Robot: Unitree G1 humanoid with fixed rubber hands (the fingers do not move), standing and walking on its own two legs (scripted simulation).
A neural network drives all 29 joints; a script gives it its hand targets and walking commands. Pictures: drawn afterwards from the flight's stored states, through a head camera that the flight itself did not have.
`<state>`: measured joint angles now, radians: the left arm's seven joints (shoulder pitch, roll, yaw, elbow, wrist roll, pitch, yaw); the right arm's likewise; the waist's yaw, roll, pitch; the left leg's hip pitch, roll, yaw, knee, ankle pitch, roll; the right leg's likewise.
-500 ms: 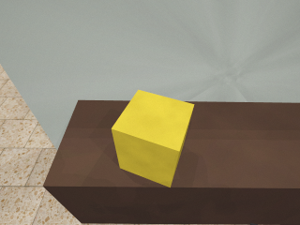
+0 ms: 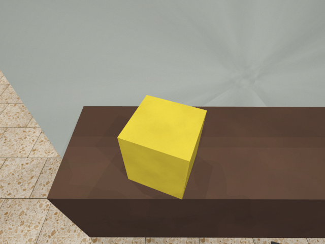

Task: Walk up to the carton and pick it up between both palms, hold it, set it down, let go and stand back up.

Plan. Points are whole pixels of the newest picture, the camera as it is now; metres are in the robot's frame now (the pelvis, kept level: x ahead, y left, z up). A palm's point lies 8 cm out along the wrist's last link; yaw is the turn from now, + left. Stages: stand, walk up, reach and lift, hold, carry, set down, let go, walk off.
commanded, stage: stand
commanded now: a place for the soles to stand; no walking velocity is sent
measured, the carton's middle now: (164, 147) +0.45 -0.01 -0.08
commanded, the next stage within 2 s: reach and lift in 0.08 s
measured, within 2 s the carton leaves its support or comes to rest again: neither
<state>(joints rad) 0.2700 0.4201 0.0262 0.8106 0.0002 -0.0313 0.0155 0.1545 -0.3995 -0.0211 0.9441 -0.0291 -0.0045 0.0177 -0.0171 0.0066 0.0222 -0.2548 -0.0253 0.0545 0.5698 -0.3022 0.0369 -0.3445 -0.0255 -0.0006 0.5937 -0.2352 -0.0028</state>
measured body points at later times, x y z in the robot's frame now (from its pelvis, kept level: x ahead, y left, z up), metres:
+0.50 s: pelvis -0.01 -0.01 -0.02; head -0.01 -0.02 +0.43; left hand +0.17 +0.28 -0.09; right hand +0.13 -0.30 -0.11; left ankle +0.00 +0.10 -0.73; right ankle +0.05 -0.12 -0.73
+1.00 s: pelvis -0.01 +0.00 -0.01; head +0.01 -0.01 +0.44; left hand +0.20 +0.28 -0.07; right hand +0.14 -0.25 -0.09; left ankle +0.00 +0.10 -0.73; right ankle +0.05 -0.12 -0.73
